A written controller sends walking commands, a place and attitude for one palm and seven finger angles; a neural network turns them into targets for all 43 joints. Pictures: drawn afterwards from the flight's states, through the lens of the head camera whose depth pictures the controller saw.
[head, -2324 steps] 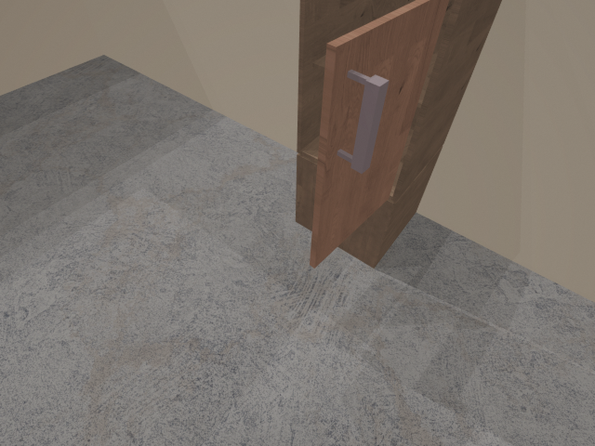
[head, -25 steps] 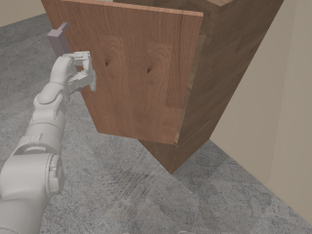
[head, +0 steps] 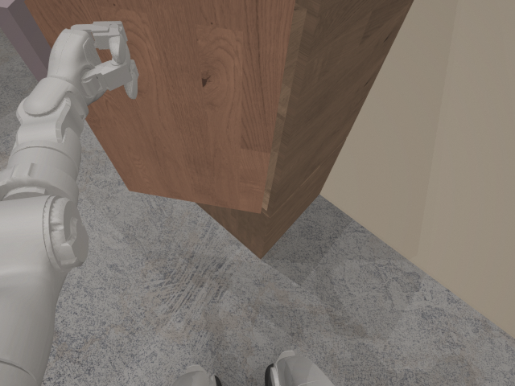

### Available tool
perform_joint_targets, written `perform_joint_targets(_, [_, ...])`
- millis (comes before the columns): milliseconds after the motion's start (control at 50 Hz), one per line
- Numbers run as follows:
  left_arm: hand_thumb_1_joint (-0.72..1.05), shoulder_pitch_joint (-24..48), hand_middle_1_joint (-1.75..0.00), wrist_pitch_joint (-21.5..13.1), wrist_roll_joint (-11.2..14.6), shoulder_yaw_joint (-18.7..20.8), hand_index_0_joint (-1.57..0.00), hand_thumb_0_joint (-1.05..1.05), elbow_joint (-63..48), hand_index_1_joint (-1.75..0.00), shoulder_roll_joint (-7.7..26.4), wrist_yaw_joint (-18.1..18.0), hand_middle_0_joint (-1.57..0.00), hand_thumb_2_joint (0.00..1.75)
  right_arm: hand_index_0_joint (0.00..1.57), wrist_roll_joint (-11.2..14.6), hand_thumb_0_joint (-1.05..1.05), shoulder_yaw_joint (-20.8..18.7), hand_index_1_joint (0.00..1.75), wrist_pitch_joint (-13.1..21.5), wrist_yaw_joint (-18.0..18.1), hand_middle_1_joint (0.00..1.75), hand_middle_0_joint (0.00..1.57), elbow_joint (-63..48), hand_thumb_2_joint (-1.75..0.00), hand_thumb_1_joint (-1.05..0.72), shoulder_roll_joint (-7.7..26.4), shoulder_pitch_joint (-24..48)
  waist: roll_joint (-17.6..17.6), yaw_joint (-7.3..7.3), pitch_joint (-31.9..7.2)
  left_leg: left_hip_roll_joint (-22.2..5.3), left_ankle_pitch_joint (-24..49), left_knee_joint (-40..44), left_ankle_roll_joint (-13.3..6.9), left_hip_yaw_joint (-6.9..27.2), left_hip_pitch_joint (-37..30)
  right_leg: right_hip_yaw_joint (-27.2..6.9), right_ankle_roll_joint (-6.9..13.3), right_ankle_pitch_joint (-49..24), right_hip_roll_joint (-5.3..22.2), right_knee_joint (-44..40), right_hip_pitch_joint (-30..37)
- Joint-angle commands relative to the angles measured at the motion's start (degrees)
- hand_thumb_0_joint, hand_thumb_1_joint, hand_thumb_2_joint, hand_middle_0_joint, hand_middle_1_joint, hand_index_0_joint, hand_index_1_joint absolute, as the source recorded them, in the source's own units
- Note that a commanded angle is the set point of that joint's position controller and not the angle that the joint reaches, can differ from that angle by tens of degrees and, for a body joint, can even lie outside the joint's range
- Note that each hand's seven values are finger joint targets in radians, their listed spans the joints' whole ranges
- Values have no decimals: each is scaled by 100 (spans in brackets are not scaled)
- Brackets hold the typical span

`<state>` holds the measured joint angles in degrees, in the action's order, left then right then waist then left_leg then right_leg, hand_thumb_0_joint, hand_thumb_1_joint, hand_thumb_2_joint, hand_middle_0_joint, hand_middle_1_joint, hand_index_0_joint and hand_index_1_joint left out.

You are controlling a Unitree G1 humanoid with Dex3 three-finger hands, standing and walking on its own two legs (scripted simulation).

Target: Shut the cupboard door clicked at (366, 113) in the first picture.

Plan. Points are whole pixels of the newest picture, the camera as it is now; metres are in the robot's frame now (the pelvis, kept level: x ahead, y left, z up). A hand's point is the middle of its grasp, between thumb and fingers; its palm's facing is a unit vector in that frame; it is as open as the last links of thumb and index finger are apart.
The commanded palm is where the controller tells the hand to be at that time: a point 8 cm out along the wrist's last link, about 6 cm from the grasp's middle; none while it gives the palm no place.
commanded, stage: push the door shut along its arc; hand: left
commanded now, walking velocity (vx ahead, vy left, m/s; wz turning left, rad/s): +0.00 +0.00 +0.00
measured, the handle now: (52, 55) +0.59 +0.21 +0.14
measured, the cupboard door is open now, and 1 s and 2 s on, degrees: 32 15 15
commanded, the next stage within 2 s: pull the fist back off the door in 0.46 s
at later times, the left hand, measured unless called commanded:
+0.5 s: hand (143, 51) +0.57 +0.09 +0.16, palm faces -0.36 -0.93 +0.01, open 3.3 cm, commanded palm +0.60 +0.12 +0.15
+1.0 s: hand (159, 50) +0.58 +0.07 +0.15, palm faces +0.08 -1.00 +0.04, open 3.1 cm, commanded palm +0.53 +0.12 +0.15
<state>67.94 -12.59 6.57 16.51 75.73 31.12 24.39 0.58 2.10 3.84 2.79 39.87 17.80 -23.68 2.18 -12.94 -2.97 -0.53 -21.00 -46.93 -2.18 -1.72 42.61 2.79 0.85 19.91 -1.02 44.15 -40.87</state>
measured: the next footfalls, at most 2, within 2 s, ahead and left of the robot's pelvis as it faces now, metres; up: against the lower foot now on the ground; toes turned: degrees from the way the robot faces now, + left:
none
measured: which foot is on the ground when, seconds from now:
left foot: down 0.00-1.00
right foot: down 0.00-1.00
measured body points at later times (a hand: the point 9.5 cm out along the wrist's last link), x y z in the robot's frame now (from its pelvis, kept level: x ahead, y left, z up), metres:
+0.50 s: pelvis +0.01 -0.01 -0.01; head +0.15 +0.00 +0.42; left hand +0.58 +0.14 +0.16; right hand -0.04 -0.29 -0.11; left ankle +0.01 +0.09 -0.70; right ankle +0.01 -0.11 -0.70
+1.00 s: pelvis +0.03 -0.01 +0.01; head +0.13 -0.03 +0.45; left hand +0.57 +0.12 +0.15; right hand -0.02 -0.25 -0.12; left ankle +0.01 +0.09 -0.70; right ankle +0.01 -0.11 -0.70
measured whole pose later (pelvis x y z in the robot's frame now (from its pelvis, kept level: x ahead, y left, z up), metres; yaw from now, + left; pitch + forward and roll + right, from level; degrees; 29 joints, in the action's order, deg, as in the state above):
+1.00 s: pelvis +0.03 -0.01 +0.01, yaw -1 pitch +18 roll -1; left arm 63.3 -12.9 0.5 23.4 70.8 19.5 -4.7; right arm -2.9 0.7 0.5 -3.8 38.3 13.8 -28.8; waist 4.1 -12.2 -6.8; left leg -2.0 -22.5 -43.7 -0.9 -2.2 39.4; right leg 1.9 2.0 20.9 -2.8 40.9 -38.2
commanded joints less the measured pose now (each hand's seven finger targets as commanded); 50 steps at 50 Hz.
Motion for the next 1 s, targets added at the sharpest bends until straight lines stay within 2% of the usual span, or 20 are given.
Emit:
perform_joint_targets(0, [90, 3324, -150, -345, 46, 77, -130, 0, -1189, -150, 1276, -29, -130, 90, 20, -16, 0, -393, 30, 86, 101, 30, 20, -269, -90, -90, 992, -951, 286, -178, -2714, 9, 1935, 211, -14, 580, -2156, -169, 0, -1706, -135, -465, 438])
perform_joint_targets(20, [90, 3376, -150, -316, 4, 166, -130, 0, -1091, -150, 1469, -14, -130, 90, 20, -11, 0, -387, 30, 63, 105, 30, 20, -225, -90, -90, 1025, -984, 313, -175, -2689, -3, 1886, 209, 2, 596, -2091, -182, 0, -1693, -132, -470, 430])
perform_joint_targets(100, [90, 3712, -150, -251, 38, -229, -130, 0, -1110, -150, 990, 135, -130, 90, 20, -41, 0, -419, 30, 64, 110, 30, 20, -134, -90, -90, 1017, -1070, 507, -325, -2814, -1, 2059, 132, -3, 648, -2393, -122, 24, -1685, -163, -447, 133])
perform_joint_targets(160, [90, 3874, -150, -162, 47, -75, -130, 0, -940, -150, 1232, 202, -130, 90, 20, -61, 0, -415, 30, 58, 118, 30, 20, -52, -90, -90, 1055, -1133, 468, -385, -2796, -1, 1974, 88, -14, 626, -2244, -139, 4, -1684, -172, -464, 115])
perform_joint_targets(260, [90, 4097, -150, -111, 50, -166, -130, 0, -799, -150, 1178, 274, -130, 90, 20, -87, 0, -405, 30, 64, 119, 30, 20, 36, -90, -90, 1052, -1177, 512, -471, -2758, 9, 1944, 1, -28, 606, -2101, -118, 4, -1713, -187, -416, 44])
perform_joint_targets(320, [90, 4332, -150, -149, 31, -235, -130, 0, -962, -150, 1104, 273, -130, 90, 20, -109, 0, -418, 30, 82, 106, 30, 20, 85, -90, -90, 1044, -1181, 697, -508, -3016, 0, 2172, -85, -21, 622, -2337, -95, 10, -1810, -207, -336, -67])
perform_joint_targets(400, [90, 4460, -150, -99, 23, -418, -130, 0, -878, -150, 796, 243, -130, 90, 20, -131, 0, -420, 30, 79, 94, 30, 20, 177, -90, -90, 1039, -1195, 796, -604, -2869, -9, 2247, -162, -33, 640, -2419, -15, 27, -1718, -218, -288, -381])
perform_joint_targets(480, [90, 4551, -150, -30, -85, -328, -130, 0, -717, -150, 1043, 257, -130, 90, 20, -124, 0, -421, 30, 50, 88, 30, 20, 189, -90, -90, 1053, -1182, 700, -615, -2989, 16, 2172, -266, -37, 609, -2183, -50, 15, -1809, -223, -236, -270])
perform_joint_targets(520, [90, 4700, -150, -37, -80, -502, -130, 0, -751, -150, 755, 244, -130, 90, 20, -127, 0, -438, 30, 55, 95, 30, 20, 261, -90, -90, 1050, -1210, 798, -696, -2982, -11, 2314, -296, -33, 646, -2390, -5, 6, -1795, -235, -197, -524])
perform_joint_targets(540, [90, 4747, -150, -20, -89, -528, -130, 0, -795, -150, 742, 242, -130, 90, 20, -148, 0, -441, 30, 51, 77, 30, 20, 270, -90, -90, 1062, -1182, 912, -676, -3008, -3, 2347, -325, -28, 656, -2437, 6, 26, -1770, -243, -187, -582])
perform_joint_targets(560, [90, 4737, -150, 204, 274, 819, -130, 0, -789, -150, 1123, -918, -130, 90, 20, -171, 0, -345, 30, 77, -29, 30, 20, 29, -90, -90, 812, -1522, 1047, -407, -3145, -96, 2272, -263, 19, 686, -1903, -127, -6, -1764, -167, -335, -146])
perform_joint_targets(620, [90, 4198, -150, 333, -5, 593, -130, 0, -766, -150, 397, -2215, -130, 90, 20, -333, 0, -398, 30, 72, -315, 30, 20, -77, -90, -90, 770, -1632, 544, -445, -3215, -99, 2459, -152, 77, 729, -1819, -3, -91, -1924, -170, -208, 34])
perform_joint_targets(660, [90, 3897, -150, 102, -361, 603, -130, 0, -1430, -150, 278, -2955, -130, 90, 20, -479, 0, -435, 30, 26, -522, 30, 20, -213, -90, -90, 720, -1712, 795, -231, -3613, -66, 2921, -213, 102, 629, -1950, -20, -73, -2315, -170, -123, 278])
perform_joint_targets(700, [90, 3740, -150, -350, -897, 267, -130, 0, -2025, -150, 32, -3450, -130, 90, 20, -600, 0, -499, 30, 24, -702, 30, 20, -230, -90, -90, 665, -1792, 1018, -175, -3916, -93, 3571, -347, 137, 665, -2354, 2, -41, -2547, -189, 18, 149])
perform_joint_targets(720, [90, 3578, -150, -486, -1044, 100, -130, 0, -2124, -150, -92, -3489, -130, 90, 20, -606, 0, -537, 30, 3, -776, 30, 20, -205, -90, -90, 670, -1805, 1062, -154, -3946, -107, 3675, -331, 153, 651, -2515, -11, -39, -2579, -214, -8, 122])
perform_joint_targets(760, [90, 3303, -150, -511, -1109, 104, -130, 0, -1944, -150, 24, -3346, -130, 90, 20, -542, 0, -595, 30, -109, -790, 30, 20, -196, -90, -90, 729, -1805, 679, -170, -3807, -64, 3330, -179, 112, 532, -2372, -52, -30, -2725, -223, -158, 575])
perform_joint_targets(820, [90, 3308, -150, -268, -851, 263, -130, 0, -1683, -150, 176, -2988, -130, 90, 20, -396, 0, -608, 30, -261, -682, 30, 20, -246, -90, -90, 752, -1726, 297, -107, -3587, 51, 2823, 134, 54, 373, -2035, -142, -38, -2995, -227, -395, 1290])
perform_joint_targets(860, [90, 3189, -150, -195, -635, 731, -130, 0, -1747, -150, 612, -2891, -130, 90, 20, -331, 0, -587, 30, -311, -591, 30, 20, -331, -90, -90, 733, -1618, 185, 72, -3499, 93, 2566, 300, 33, 256, -1792, -210, -42, -3182, -211, -498, 1797])
perform_joint_targets(900, [90, 3065, -150, -385, -503, 871, -130, 0, -2106, -150, 669, -2904, -130, 90, 20, -309, 0, -551, 30, -277, -530, 30, 20, -403, -90, -90, 663, -1537, 261, 202, -3445, 108, 2606, 403, 36, 198, -1856, -222, -29, -3332, -206, -533, 2019])
perform_joint_targets(980, [90, 1864, -150, -902, -650, 708, -130, 0, -2288, -150, 311, -2990, -130, 90, 20, -344, 0, -570, 30, -156, -583, 30, 20, -467, -90, -90, 542, -1394, 113, 387, -3055, 103, 2834, 401, 21, 103, -1897, -212, -28, -3563, -216, -495, 2034])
